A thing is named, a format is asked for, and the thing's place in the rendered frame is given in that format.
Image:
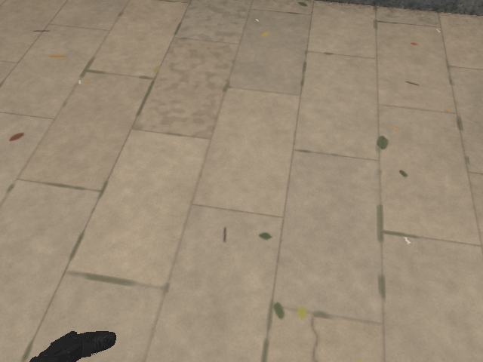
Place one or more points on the left robot hand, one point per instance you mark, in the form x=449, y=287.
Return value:
x=73, y=346

